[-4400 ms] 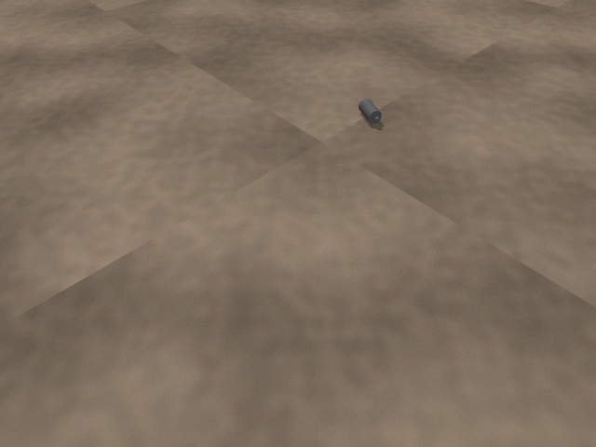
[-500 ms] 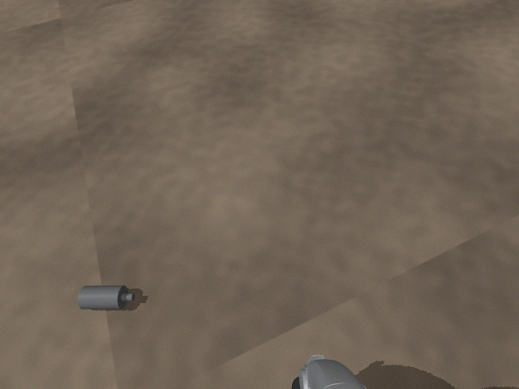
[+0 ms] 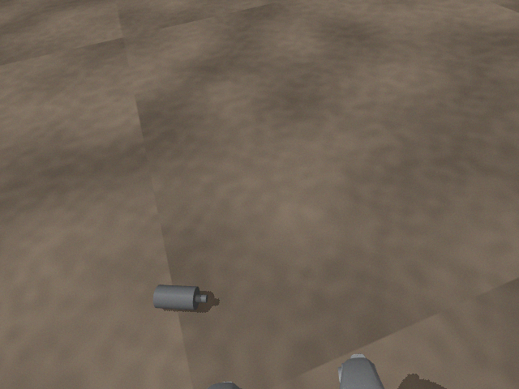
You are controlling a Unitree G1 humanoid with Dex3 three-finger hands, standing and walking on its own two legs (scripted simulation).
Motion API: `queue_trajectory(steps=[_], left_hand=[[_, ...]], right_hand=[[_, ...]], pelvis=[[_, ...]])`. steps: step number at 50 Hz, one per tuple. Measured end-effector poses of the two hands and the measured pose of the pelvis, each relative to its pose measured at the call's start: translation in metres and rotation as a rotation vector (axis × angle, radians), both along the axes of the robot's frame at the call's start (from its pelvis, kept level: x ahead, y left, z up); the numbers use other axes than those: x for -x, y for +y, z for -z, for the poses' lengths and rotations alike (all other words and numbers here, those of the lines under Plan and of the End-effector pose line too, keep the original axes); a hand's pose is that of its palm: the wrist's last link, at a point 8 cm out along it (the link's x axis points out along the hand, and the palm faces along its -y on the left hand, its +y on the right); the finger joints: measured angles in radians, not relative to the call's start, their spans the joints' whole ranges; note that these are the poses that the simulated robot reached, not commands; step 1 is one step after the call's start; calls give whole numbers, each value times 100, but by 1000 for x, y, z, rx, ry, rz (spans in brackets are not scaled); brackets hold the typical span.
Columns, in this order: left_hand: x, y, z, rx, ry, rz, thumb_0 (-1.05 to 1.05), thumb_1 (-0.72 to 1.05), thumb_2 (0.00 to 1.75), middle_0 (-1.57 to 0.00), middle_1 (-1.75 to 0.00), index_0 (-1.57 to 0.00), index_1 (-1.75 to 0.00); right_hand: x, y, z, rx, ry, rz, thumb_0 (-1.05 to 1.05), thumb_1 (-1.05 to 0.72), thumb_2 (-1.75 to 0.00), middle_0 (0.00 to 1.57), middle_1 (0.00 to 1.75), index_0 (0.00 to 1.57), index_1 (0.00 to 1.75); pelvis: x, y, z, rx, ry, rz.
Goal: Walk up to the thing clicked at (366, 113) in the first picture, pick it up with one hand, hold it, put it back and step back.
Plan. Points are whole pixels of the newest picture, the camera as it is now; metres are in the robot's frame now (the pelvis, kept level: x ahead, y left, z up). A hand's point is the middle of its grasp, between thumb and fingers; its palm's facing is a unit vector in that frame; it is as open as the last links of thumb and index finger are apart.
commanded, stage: walk up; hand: left
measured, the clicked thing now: (182, 297) +0.57 +0.38 -0.67
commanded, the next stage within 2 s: none
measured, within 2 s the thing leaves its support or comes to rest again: neither
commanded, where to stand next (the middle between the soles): +0.16 +0.20 m, yaw -5 degrees
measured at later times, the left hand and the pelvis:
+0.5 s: hand out of the picture +0.05 +0.50 -0.06, palm faces -0.01 -0.77 -0.63, open 7.3 cm; pelvis +0.00 +0.18 +0.03, yaw -1 degrees
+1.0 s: hand out of the picture +0.14 +0.55 -0.14, palm faces -0.13 -0.93 -0.35, open 7.3 cm; pelvis +0.03 +0.28 +0.03, yaw -4 degrees
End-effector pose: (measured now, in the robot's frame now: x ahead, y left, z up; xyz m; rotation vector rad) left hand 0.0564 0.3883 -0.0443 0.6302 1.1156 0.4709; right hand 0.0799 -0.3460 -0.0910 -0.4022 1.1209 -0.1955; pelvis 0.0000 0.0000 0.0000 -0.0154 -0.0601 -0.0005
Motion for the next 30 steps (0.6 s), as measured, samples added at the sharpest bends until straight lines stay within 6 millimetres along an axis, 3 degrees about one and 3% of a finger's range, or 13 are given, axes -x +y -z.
queue_trajectory(steps=[3,7,12,15,20,24,27,30], left_hand=[[-3,9,5,55,30,-3,0,91,89,-20,-30,-21,-30],[-6,9,9,137,72,28,0,91,89,-20,-30,-21,-30],[-6,8,11,181,91,68,0,91,89,-21,-30,-21,-30],[1,21,5,175,79,73,0,90,89,-21,-30,-21,-30],[9,69,-21,124,32,41,0,90,89,-21,-30,-22,-30],[13,122,-34,69,16,54,0,90,89,-21,-30,-22,-30],[11,169,-34,42,10,61,0,90,89,-21,-30,-21,-30],[4,219,-18,41,-10,62,0,90,89,-21,-30,-21,-30]], right_hand=[[25,34,-7,-23,64,50,0,-91,-89,20,29,20,30],[45,68,-15,-50,119,73,1,-91,-89,20,30,21,30],[48,94,-2,-62,151,79,1,-90,-89,21,30,21,30],[38,117,3,-70,153,67,1,-91,-89,20,30,21,30],[8,155,0,-90,85,21,1,-91,-89,20,30,20,30],[-15,184,-1,-86,1,9,1,-91,-89,20,30,20,30],[-22,211,-1,-79,-36,19,0,-91,-89,20,30,20,30],[-18,241,4,-43,-46,31,0,-91,-89,20,30,20,30]], pelvis=[[-4,18,-14,16,18,-12],[-8,40,-27,4,38,-2],[-10,71,-26,10,41,28],[-8,90,-29,15,24,30],[-6,129,-37,-8,20,14],[-2,169,-33,-17,21,16],[0,202,-25,-16,22,17],[-1,238,-10,-21,14,18]])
